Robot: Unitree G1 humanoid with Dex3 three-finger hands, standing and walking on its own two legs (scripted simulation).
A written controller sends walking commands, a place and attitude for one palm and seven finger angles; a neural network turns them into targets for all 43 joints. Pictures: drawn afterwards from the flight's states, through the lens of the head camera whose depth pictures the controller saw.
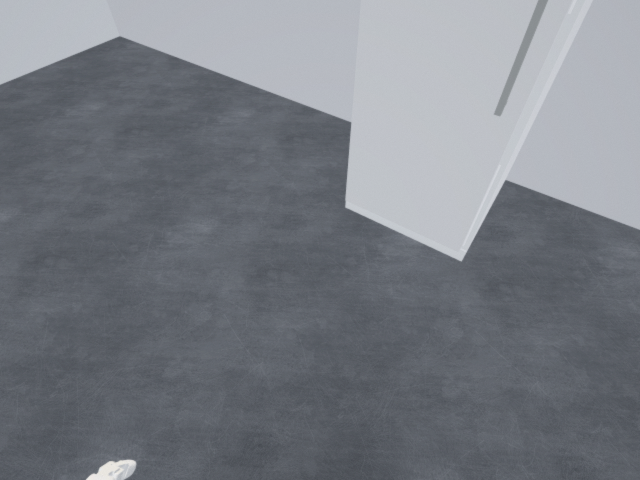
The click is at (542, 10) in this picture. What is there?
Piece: fridge door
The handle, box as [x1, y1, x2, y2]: [494, 0, 547, 115]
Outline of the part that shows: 547,0 538,0 494,114 500,115 507,101 506,100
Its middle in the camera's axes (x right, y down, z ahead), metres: +0.47 -0.45 +0.89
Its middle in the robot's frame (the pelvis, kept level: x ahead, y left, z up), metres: +1.01 -0.41 +0.10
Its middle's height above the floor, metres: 0.87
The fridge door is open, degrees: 0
